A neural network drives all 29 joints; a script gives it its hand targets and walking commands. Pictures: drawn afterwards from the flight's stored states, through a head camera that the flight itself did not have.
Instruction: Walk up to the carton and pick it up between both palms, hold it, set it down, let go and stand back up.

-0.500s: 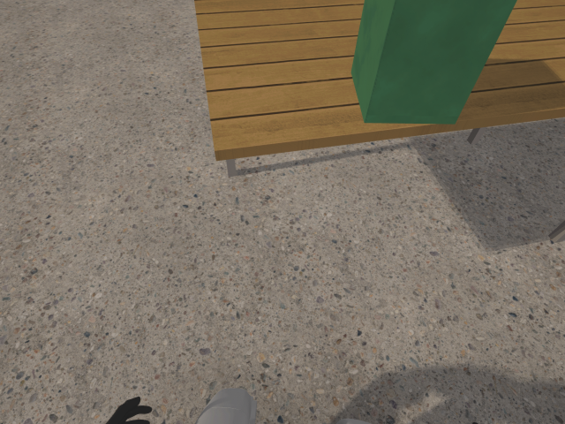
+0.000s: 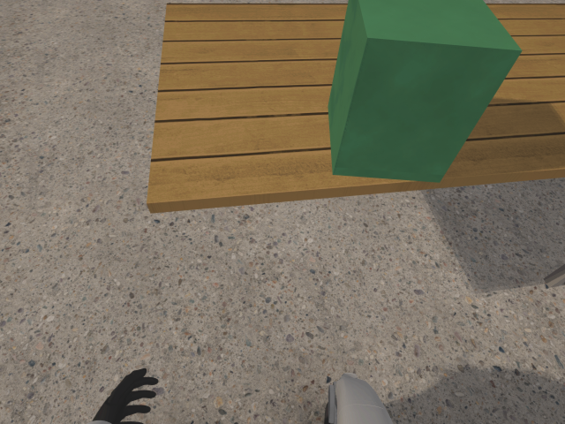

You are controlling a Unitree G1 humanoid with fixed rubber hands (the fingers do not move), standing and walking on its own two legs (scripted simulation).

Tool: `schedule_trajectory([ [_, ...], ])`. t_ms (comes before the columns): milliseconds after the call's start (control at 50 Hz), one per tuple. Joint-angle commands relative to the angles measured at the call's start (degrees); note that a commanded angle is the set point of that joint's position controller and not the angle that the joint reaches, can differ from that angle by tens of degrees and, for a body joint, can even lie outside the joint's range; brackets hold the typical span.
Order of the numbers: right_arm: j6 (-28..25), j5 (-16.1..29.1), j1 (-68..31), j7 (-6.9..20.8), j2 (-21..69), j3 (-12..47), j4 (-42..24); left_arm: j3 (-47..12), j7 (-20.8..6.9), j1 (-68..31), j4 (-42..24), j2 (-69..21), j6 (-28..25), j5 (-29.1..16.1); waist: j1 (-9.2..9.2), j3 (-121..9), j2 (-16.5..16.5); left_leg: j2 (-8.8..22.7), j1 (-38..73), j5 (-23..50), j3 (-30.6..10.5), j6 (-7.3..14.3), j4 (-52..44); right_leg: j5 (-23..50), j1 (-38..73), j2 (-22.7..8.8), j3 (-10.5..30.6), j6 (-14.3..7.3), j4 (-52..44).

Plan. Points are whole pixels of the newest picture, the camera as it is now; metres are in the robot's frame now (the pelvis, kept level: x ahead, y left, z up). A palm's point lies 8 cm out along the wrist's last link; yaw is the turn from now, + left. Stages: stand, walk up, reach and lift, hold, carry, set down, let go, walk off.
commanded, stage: walk up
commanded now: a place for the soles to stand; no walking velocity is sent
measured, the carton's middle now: (399, 85) +0.61 -0.18 +0.14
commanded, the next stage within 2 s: none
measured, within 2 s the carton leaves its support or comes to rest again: neither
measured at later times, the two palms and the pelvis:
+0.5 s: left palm out of the picture +0.13 +0.12 -0.14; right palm (541, 361) +0.21 -0.40 -0.08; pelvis +0.09 -0.15 -0.01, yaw +6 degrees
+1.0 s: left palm (256, 373) +0.20 +0.05 -0.09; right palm (554, 324) +0.28 -0.47 -0.09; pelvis +0.14 -0.23 +0.00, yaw +11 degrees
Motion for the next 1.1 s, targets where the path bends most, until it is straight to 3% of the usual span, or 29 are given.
schedule_trajectory([
  [0,-0.1,-0.3,-3.0,-0.7,-12.8,-4.6,-5.9,2.4,0.2,3.9,-4.3,3.2,-2.2,0.1,3.89,-4.0,11.3,8.4,-11.5,4.9,-5.9,10.7,-4.8,2.0,19.3,3.0,-4.5,-2.0,-8.2],
  [20,0.6,0.0,-4.3,-0.6,-11.6,-3.9,-6.5,3.1,0.4,8.1,-3.1,4.8,-2.5,0.0,6.46,-3.9,8.4,5.8,-15.6,1.6,-4.3,9.1,-0.2,2.9,26.0,5.1,-6.4,-2.5,-11.2],
  [40,1.2,0.0,-1.3,-0.4,-7.6,-2.4,-6.1,4.2,1.0,12.8,-1.7,7.3,-3.0,0.3,8.15,-5.8,-0.7,1.0,-17.0,-0.6,-0.5,6.9,12.8,-1.1,31.7,6.5,-7.1,-3.5,-14.8],
  [60,1.5,0.3,0.9,-0.3,-1.9,-0.4,-7.9,4.9,1.6,16.5,-2.1,12.5,-3.7,0.7,10.40,-9.1,-14.2,-4.7,-25.9,-13.7,1.7,3.8,31.3,-3.9,37.1,-6.0,9.7,-7.0,-19.6],
  [80,2.1,2.0,0.4,-1.2,-3.4,-1.1,-9.8,4.7,2.2,12.5,-4.7,16.2,-3.2,-0.6,9.80,-10.3,-15.6,-8.2,-28.8,-22.3,-0.8,2.4,40.6,-10.2,29.8,-15.9,27.6,-15.1,-29.9],
  [100,2.5,2.4,-2.5,-1.6,-5.4,-1.6,-10.2,4.5,2.8,7.5,-4.9,14.6,-2.7,-1.5,9.03,-6.0,-9.6,-5.6,-28.6,-18.5,-3.1,2.6,45.6,-16.4,22.7,-15.8,28.6,-18.3,-33.3],
  [140,2.8,2.4,-0.6,-1.6,-6.6,-2.4,-6.6,3.4,3.8,2.7,-4.5,10.4,-2.1,-1.0,5.85,-0.3,-4.0,-2.7,-28.4,-12.0,-1.2,2.4,43.0,-17.5,19.5,-12.4,18.6,-17.4,-29.4],
  [200,2.2,2.9,0.2,-0.6,-5.0,-2.5,-4.8,1.7,3.8,1.3,-3.9,6.8,-2.0,-0.2,4.62,-0.4,-4.4,-3.1,-17.0,-10.3,3.2,2.0,27.4,0.1,11.4,-8.4,6.7,-16.3,-26.4],
  [260,1.1,2.9,2.2,-0.7,-3.3,-2.1,-5.1,1.2,3.4,-0.7,-3.6,7.6,-1.1,0.0,3.11,-4.0,-5.4,-4.4,-8.4,-2.2,7.2,2.5,12.8,6.7,11.9,-7.1,3.8,-15.5,-22.5],
  [300,0.3,2.4,3.5,-0.8,-3.4,-2.3,-5.9,0.4,3.2,-3.0,-3.6,8.1,-0.4,-0.7,0.66,-5.7,-4.2,-4.9,2.1,8.7,6.4,4.1,1.7,1.9,6.3,-5.6,1.4,-11.9,-17.7],
  [320,0.1,2.0,2.4,-1.0,-5.2,-2.6,-7.0,-0.2,3.0,-2.2,-3.5,6.9,-0.2,-1.4,-0.03,-4.8,-0.2,-3.0,6.1,9.2,1.3,5.2,-2.0,-3.3,1.4,-4.5,1.1,-8.9,-14.8],
  [340,0.0,0.9,3.3,-1.5,-8.4,-3.1,-8.1,-1.3,2.6,0.8,-3.9,3.8,-0.3,-1.6,-0.87,-6.5,9.4,7.4,10.7,-0.4,-14.5,8.7,-8.2,-10.9,-4.3,-1.7,-2.1,-5.2,-5.3],
  [360,0.8,0.9,1.3,-2.0,-12.5,-4.2,-9.2,-0.8,2.9,2.1,-4.3,4.3,0.6,-1.0,-0.56,-6.3,13.1,20.4,1.6,-9.0,-33.9,16.2,-15.2,-21.5,-3.4,3.6,-2.5,-1.7,6.2],
  [380,1.1,0.8,0.0,-2.5,-12.7,-4.6,-8.5,0.3,3.1,0.6,-4.2,7.1,1.8,0.0,-1.13,-3.1,9.8,21.2,-3.8,-11.2,-34.2,19.7,-16.4,-19.9,-2.6,2.6,1.6,-1.3,15.3],
  [400,0.8,0.4,-1.3,-2.9,-10.8,-4.1,-8.1,0.7,3.2,-0.9,-4.1,8.1,2.3,0.8,-0.79,0.3,7.4,19.1,-3.8,-5.1,-30.2,19.1,-15.1,-16.0,-5.8,2.3,3.1,-0.6,20.3],
  [460,0.4,0.4,-7.8,-1.8,-8.4,-2.9,-8.3,1.1,3.2,5.3,-1.3,6.4,1.7,-0.2,2.25,-4.2,9.1,9.6,-3.9,-2.3,-13.7,14.5,-11.7,-11.6,-0.6,2.4,3.2,1.1,17.0],
  [480,0.5,0.8,-8.9,-1.2,-8.6,-2.7,-8.7,0.8,2.9,5.3,-1.1,5.2,1.2,-1.1,1.71,-4.8,12.6,7.8,-4.5,0.7,-10.8,14.0,-10.3,-13.1,1.2,2.5,1.7,1.5,11.8],
  [540,1.7,1.4,-9.4,0.5,-10.1,-3.1,-8.9,0.9,2.5,6.5,-0.8,4.0,-0.5,-2.7,0.82,-6.2,15.3,3.8,-7.8,-1.1,-5.3,12.1,-5.8,-13.6,10.4,5.5,-4.4,1.1,-3.9],
  [560,2.3,1.8,-10.7,1.0,-10.8,-3.1,-8.6,1.2,2.7,8.3,-0.7,4.4,-1.4,-2.9,2.33,-6.8,13.9,3.3,-12.0,0.0,-4.5,10.9,-2.0,-5.2,16.8,7.0,-6.2,0.4,-9.8],
  [580,2.8,2.3,-10.6,1.6,-9.9,-2.4,-9.0,1.8,3.1,9.6,-0.3,5.3,-2.3,-2.6,3.44,-6.8,10.6,2.2,-15.1,0.2,-4.1,9.3,2.1,-0.6,21.1,8.2,-7.1,0.1,-16.4],
  [600,3.0,3.0,-8.0,2.2,-7.1,-1.4,-8.8,2.3,3.6,9.9,-0.7,7.6,-3.2,-2.0,3.41,-7.8,3.7,-0.5,-18.5,-2.7,-1.5,6.3,8.2,-1.5,24.6,5.1,-1.3,-1.3,-19.8],
  [620,2.8,3.4,-6.2,2.5,-3.0,0.2,-10.6,2.7,4.1,9.4,-2.0,11.5,-4.0,-1.6,3.58,-7.3,-8.4,-4.0,-22.4,-7.5,0.3,2.7,17.8,0.7,22.9,-7.0,15.5,-5.2,-24.8],
  [640,3.3,3.5,-8.3,1.6,-5.2,-0.7,-10.6,2.9,4.6,6.8,-3.5,13.6,-3.9,-2.0,3.88,-5.0,-6.7,-4.7,-18.9,-16.2,-0.7,1.5,20.5,-2.0,13.6,-13.5,23.5,-12.2,-29.1],
  [660,3.9,3.2,-9.4,1.4,-6.6,-1.0,-9.9,2.8,5.0,4.6,-3.9,12.2,-4.0,-2.2,3.20,-1.2,-3.5,-3.6,-17.3,-13.6,-2.2,1.4,24.3,-4.6,9.4,-14.7,24.0,-14.9,-29.9],
  [700,3.6,3.4,-7.2,1.6,-5.8,-1.0,-8.1,1.8,5.1,1.2,-4.3,10.1,-3.7,-2.0,1.53,0.0,-5.7,-3.1,-13.7,-9.8,-0.4,1.1,18.0,1.1,9.0,-8.5,12.8,-11.7,-26.8],
  [740,2.8,3.1,-5.5,2.4,-5.6,-1.2,-6.7,1.7,4.8,2.0,-4.4,10.5,-3.4,-1.8,0.87,-3.6,-6.9,-4.4,-5.4,-1.5,3.3,1.5,5.1,0.9,9.9,-5.0,8.4,-8.7,-23.1],
  [820,2.0,3.2,-10.8,3.3,-10.1,-1.7,-7.5,0.6,4.5,7.2,-5.0,7.1,-4.3,-3.7,3.44,-9.7,4.5,0.5,-1.8,15.5,-7.6,6.2,-1.1,-1.1,14.3,0.2,2.4,-3.5,-20.0],
  [900,2.8,3.5,-10.5,3.7,-7.8,-0.6,-6.2,1.1,5.0,5.5,-5.9,9.1,-4.6,-3.0,2.11,-6.2,2.3,-2.4,-3.4,16.4,-3.2,4.2,1.5,3.7,15.1,-1.9,3.1,-4.6,-22.8],
  [1080,2.7,3.7,-11.3,4.3,-8.5,-0.7,-5.2,1.2,4.9,4.8,-7.6,8.9,-4.1,-2.8,2.05,-6.5,2.8,-2.8,-4.7,15.6,-5.9,4.6,-0.8,-2.4,16.7,-1.2,-1.5,-4.3,-22.4],
])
